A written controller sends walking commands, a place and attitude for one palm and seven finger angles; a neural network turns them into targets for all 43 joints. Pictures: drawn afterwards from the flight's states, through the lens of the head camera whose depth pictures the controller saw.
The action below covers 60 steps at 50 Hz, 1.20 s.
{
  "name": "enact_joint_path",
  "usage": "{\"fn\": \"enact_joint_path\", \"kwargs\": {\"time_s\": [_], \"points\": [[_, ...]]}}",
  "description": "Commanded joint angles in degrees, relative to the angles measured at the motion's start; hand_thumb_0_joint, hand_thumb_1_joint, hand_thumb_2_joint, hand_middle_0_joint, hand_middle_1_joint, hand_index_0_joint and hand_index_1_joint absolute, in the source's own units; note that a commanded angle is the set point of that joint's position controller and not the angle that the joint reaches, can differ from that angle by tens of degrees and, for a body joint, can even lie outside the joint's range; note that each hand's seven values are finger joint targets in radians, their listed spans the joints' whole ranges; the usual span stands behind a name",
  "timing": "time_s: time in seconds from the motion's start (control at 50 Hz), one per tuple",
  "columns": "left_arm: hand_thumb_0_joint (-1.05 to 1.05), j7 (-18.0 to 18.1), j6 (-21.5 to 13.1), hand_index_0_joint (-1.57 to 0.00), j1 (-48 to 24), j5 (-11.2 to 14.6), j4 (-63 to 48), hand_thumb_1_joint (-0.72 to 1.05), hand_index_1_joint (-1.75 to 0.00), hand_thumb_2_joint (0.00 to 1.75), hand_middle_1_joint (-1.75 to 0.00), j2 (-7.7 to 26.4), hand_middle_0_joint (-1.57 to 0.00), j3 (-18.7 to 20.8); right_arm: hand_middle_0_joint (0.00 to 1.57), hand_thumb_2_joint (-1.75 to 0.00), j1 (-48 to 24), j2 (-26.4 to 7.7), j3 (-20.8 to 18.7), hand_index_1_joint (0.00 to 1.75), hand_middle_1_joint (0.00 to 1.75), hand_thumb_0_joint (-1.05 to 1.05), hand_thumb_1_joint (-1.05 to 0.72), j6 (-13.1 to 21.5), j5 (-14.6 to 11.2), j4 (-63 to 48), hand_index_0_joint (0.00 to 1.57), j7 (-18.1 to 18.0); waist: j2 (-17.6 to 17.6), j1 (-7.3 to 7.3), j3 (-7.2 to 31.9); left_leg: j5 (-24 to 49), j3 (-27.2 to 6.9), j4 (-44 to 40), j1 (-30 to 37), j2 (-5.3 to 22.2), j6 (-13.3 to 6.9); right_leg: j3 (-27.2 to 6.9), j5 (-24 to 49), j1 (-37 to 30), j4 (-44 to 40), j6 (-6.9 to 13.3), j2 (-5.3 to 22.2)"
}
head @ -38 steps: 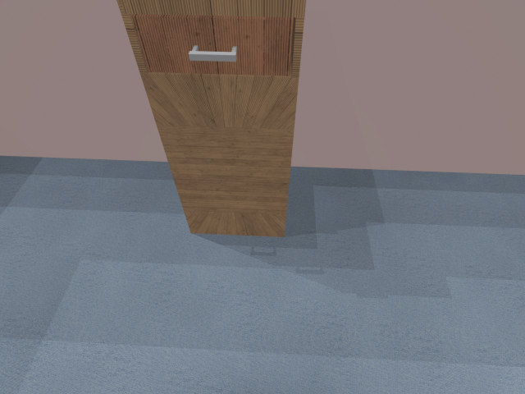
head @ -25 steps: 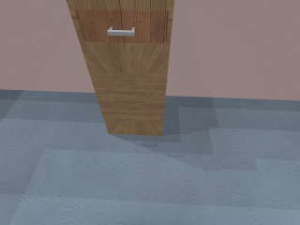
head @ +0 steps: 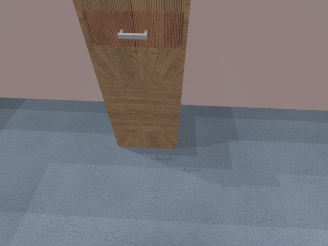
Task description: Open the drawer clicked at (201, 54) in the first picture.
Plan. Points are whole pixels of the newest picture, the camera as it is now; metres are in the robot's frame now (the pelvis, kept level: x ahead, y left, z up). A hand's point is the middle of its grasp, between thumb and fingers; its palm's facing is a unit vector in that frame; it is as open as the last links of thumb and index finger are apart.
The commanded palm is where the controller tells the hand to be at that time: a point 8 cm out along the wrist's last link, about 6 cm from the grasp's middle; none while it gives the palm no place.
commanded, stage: look at it before walking up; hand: left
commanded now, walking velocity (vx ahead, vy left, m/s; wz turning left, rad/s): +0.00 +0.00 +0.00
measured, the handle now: (133, 34) +0.85 +0.17 +0.10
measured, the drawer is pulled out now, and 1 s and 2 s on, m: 0.00 0.00 0.00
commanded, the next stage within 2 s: take the last steps up to it in 0.08 s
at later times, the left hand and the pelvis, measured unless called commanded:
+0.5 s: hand out of the picture +0.02 +0.19 -0.19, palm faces +0.04 -0.98 -0.17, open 7.4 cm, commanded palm none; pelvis +0.04 +0.01 -0.01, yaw -1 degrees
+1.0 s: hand (124, 220) +0.22 +0.14 -0.18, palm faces +0.00 -0.98 -0.19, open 7.3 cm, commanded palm none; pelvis +0.19 -0.04 -0.01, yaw -1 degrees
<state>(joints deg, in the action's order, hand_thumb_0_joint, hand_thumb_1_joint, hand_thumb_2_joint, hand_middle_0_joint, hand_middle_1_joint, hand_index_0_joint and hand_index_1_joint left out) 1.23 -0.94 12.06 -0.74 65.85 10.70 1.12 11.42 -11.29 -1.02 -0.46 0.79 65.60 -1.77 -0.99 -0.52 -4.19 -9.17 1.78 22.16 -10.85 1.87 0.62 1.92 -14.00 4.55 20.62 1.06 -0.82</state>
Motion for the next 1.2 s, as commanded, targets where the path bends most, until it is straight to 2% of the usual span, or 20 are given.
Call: {"fn": "enact_joint_path", "kwargs": {"time_s": [0.0, 0.18, 0.34, 0.44, 0.46, 0.5, 0.52, 0.56, 0.62, 0.72, 0.74, 0.76, 0.78, 0.82, 0.88, 1.02, 1.04, 1.08, 1.1, 1.18], "points": [[0.0, 0.45, -0.63, -0.2, 1.87, 0.3, -1.91, 0.9, -0.3, 0.9, -0.3, 8.5, -0.2, 1.46, 0.2, -0.9, 1.36, -7.47, -1.32, 0.3, 0.3, 0.0, -0.9, 0.76, 0.1, -2.08, 0.2, -0.32, 0.14, -0.18, 1.26, 5.33, -4.72, -2.99, 4.05, 4.8, -1.64, -4.97, 6.07, 5.5, -5.22, 1.25, 6.8], [0.0, 0.29, -0.75, -0.2, 0.1, 0.26, -2.21, 0.9, -0.3, 0.9, -0.3, 10.15, -0.2, 1.7, 0.2, -0.9, -0.06, -9.31, -1.48, 0.3, 0.3, 0.0, -0.9, 0.96, 0.08, -2.35, 0.2, -0.24, 0.03, -0.19, 2.19, 6.03, -5.09, -3.39, 4.43, 5.05, -1.69, -5.13, 6.66, 4.85, -5.27, 1.27, 6.87], [0.0, -0.47, 0.89, -0.2, 4.96, -0.29, -1.04, 0.9, -0.3, 0.9, -0.3, 8.03, -0.2, 2.16, 0.2, -0.9, 3.54, -3.98, -1.17, 0.3, 0.3, 0.0, -0.9, -0.26, 1.23, -2.19, 0.2, 0.89, 6.37, 0.29, -5.03, -15.91, 0.38, 4.45, -5.4, 0.68, -0.96, -9.71, -23.71, 9.34, -7.95, 4.33, 8.55], [0.0, -0.68, -0.04, -0.2, 6.15, -0.09, -1.74, 0.9, -0.3, 0.9, -0.3, 6.29, -0.2, 2.84, 0.2, -0.9, 7.57, -2.72, -1.36, 0.3, 0.3, 0.0, -0.9, 1.54, 0.92, -1.87, 0.2, 0.75, 3.37, -1.17, -5.01, -8.17, 1.43, 6.15, -2.63, 1.95, -1.71, -7.8, -11.47, 9.3, -0.28, 5.87, 8.26], [0.0, -0.8, -0.06, -0.2, 5.61, -0.14, -2.2, 0.9, -0.3, 0.9, -0.3, 5.28, -0.2, 2.69, 0.2, -0.9, 10.11, -3.72, -1.6, 0.3, 0.3, 0.0, -0.9, 1.83, 1.02, -0.86, 0.2, 0.58, -2.04, -2.04, -5.47, -7.73, -2.13, 2.84, 0.84, 4.37, -2.84, -4.7, -10.06, 12.76, 4.75, 4.77, 5.67], [0.0, -1.17, -0.48, -0.2, 1.11, -0.2, -4.72, 0.9, -0.3, 0.9, -0.3, 2.74, -0.2, 2.3, 0.2, -0.9, 20.94, -7.96, -3.03, 0.3, 0.3, 0.0, -0.9, 2.33, 1.79, 2.17, 0.2, -0.33, -16.81, -5.95, -4.94, -2.29, -23.04, -7.27, 13.34, 17.11, -10.59, 4.75, -12.66, 28.11, 27.58, 1.47, -0.94], [0.0, -1.03, -0.94, -0.2, -3.13, -0.27, -6.78, 0.9, -0.3, 0.9, -0.3, 3.49, -0.2, 2.03, 0.2, -0.9, 25.3, -7.79, -2.83, 0.3, 0.3, 0.0, -0.9, 2.46, 1.78, 2.85, 0.2, -0.84, -15.26, -7.18, -5.18, 9.87, -26.38, -7.89, 17.2, 20.8, -14.02, 1.59, -18.47, 34.76, 37.52, 1.75, 0.64], [0.0, -1.13, -1.54, -0.2, -4.8, -0.12, -7.35, 0.9, -0.3, 0.9, -0.3, 2.79, -0.2, 2.66, 0.2, -0.9, 24.97, -5.19, -2.17, 0.3, 0.3, 0.0, -0.9, 3.19, 1.68, 2.63, 0.2, -0.99, -6.06, -5.69, -3.39, 21.34, -21.54, -5.67, 14.79, 21.24, -14.3, -2.14, -15.14, 35.04, 42.89, 1.74, 4.66], [0.0, -2.51, -0.97, -0.2, -3.67, 0.16, -8.44, 0.9, -0.3, 0.9, -0.3, 0.41, -0.2, 2.55, 0.2, -0.9, 17.32, -5.75, -2.4, 0.3, 0.3, 0.0, -0.9, 3.88, 1.59, 0.26, 0.2, -1.0, -5.92, -1.89, -1.83, 7.79, -12.38, -8.59, 7.77, 17.08, -10.56, -1.92, -10.55, 27.15, 32.66, 1.15, 6.45], [0.0, -3.09, -0.74, -0.2, 2.93, -0.03, -6.22, 0.9, -0.3, 0.9, -0.3, 0.82, -0.2, 3.24, 0.2, -0.9, 14.21, -5.46, -2.64, 0.3, 0.3, 0.0, -0.9, 2.99, 1.28, -0.15, 0.2, -0.41, -4.59, 1.92, 0.48, -2.58, -3.35, -3.16, -2.6, 11.29, -6.7, 5.94, 0.45, 5.79, 12.64, 0.48, 0.78], [0.0, -2.78, -1.03, -0.2, 7.85, -0.14, -4.55, 0.9, -0.3, 0.9, -0.3, 2.93, -0.2, 3.96, 0.2, -0.9, 13.89, -4.7, -2.7, 0.3, 0.3, 0.0, -0.9, 2.88, 0.77, -0.26, 0.2, -0.23, -0.58, 4.12, 2.35, -3.72, -0.63, 3.81, -7.27, 8.83, -5.3, 4.57, 0.79, -3.28, 9.39, 0.9, 1.21], [0.0, -2.12, -1.7, -0.2, 14.67, -0.5, -2.81, 0.9, -0.3, 0.9, -0.3, 7.13, -0.2, 5.0, 0.2, -0.9, 13.43, -2.22, -2.19, 0.3, 0.3, 0.0, -0.9, 2.94, 0.11, -1.16, 0.2, 0.33, 10.02, 7.39, 5.27, -9.11, 4.33, 18.0, -15.41, 3.11, -3.17, -6.42, -7.66, -13.16, 2.71, 3.55, 9.56], [0.0, -1.24, -1.73, -0.2, 19.12, -0.39, -1.61, 0.9, -0.3, 0.9, -0.3, 12.59, -0.2, 6.14, 0.2, -0.9, 12.19, 1.12, -1.75, 0.3, 0.3, 0.0, -0.9, 2.74, -0.36, -3.77, 0.2, 0.68, 25.88, 8.15, 6.29, -26.32, 6.08, 35.93, -24.4, -2.07, -1.71, -28.55, -14.04, -14.57, -8.14, 8.53, 23.56], [0.0, -0.25, -0.99, -0.2, 11.86, 0.26, -3.36, 0.9, -0.3, 0.9, -0.3, 9.15, -0.2, 5.15, 0.2, -0.9, 8.46, -0.37, -2.6, 0.3, 0.3, 0.0, -0.9, 1.71, 0.43, -4.31, 0.2, 1.45, 11.27, 4.85, -2.89, -21.9, -0.13, 45.43, -27.1, 3.39, -2.15, -26.97, -25.43, -1.73, -12.11, 10.99, 23.74], [0.0, 0.41, -1.52, -0.2, 3.89, -0.85, -5.94, 0.9, -0.3, 0.9, -0.3, 5.19, -0.2, 3.7, 0.2, -0.9, 8.99, 1.3, -2.25, 0.3, 0.3, 0.0, -0.9, 1.16, 0.73, -3.61, 0.2, 1.55, 10.33, 0.33, -2.04, -17.15, -1.21, 38.6, -18.31, 6.09, -1.31, -14.57, -8.91, 9.46, -9.42, 9.8, 19.66], [0.0, -0.79, -2.17, -0.2, 5.63, -0.05, -4.29, 0.9, -0.3, 0.9, -0.3, 5.7, -0.2, 3.7, 0.2, -0.9, 10.36, 2.11, -1.6, 0.3, 0.3, 0.0, -0.9, 2.66, 0.44, -3.76, 0.2, 1.87, 3.04, -1.55, 0.43, -2.76, 7.18, 6.57, 1.6, 0.26, 0.12, -3.95, 2.34, 11.67, -0.91, 6.55, 12.12], [0.0, -1.0, -2.06, -0.2, 5.2, 0.1, -4.63, 0.9, -0.3, 0.9, -0.3, 4.41, -0.2, 3.43, 0.2, -0.9, 13.07, -0.24, -1.92, 0.3, 0.3, 0.0, -0.9, 3.26, 0.45, -2.8, 0.2, 1.53, -1.07, -3.06, 1.61, -1.45, 5.17, 3.34, 7.66, 1.29, -0.53, -1.84, 4.9, 14.15, 5.34, 5.01, 9.76], [0.0, -1.41, -2.21, -0.2, 3.04, 0.29, -7.52, 0.9, -0.3, 0.9, -0.3, 1.03, -0.2, 2.49, 0.2, -0.9, 22.22, -9.8, -4.16, 0.3, 0.3, 0.0, -0.9, 3.54, 1.5, -1.64, 0.2, 0.28, -20.57, -6.92, 6.15, 11.1, -22.18, -4.92, 20.41, 23.06, -12.75, 6.44, -20.23, 30.26, 33.81, -0.37, 0.22], [0.0, -1.05, -2.12, -0.2, -1.11, -0.1, -9.0, 0.9, -0.3, 0.9, -0.3, 2.37, -0.2, 2.54, 0.2, -0.9, 22.6, -9.83, -4.07, 0.3, 0.3, 0.0, -0.9, 2.76, 1.72, -1.67, 0.2, -0.12, -11.53, -7.52, 3.87, 16.01, -23.43, -4.34, 18.65, 25.26, -16.23, 1.4, -22.68, 33.19, 42.21, 0.15, 1.85], [0.0, -1.7, -1.45, -0.2, -1.67, -0.1, -8.35, 0.9, -0.3, 0.9, -0.3, 0.83, -0.2, 2.4, 0.2, -0.9, 11.38, -5.75, -2.37, 0.3, 0.3, 0.0, -0.9, 3.53, 1.39, -5.18, 0.2, -0.31, -8.38, -1.87, -1.61, 21.36, -9.96, -5.51, 4.42, 18.21, -10.95, -0.94, -13.11, 27.36, 37.51, -0.89, 6.71]]}}
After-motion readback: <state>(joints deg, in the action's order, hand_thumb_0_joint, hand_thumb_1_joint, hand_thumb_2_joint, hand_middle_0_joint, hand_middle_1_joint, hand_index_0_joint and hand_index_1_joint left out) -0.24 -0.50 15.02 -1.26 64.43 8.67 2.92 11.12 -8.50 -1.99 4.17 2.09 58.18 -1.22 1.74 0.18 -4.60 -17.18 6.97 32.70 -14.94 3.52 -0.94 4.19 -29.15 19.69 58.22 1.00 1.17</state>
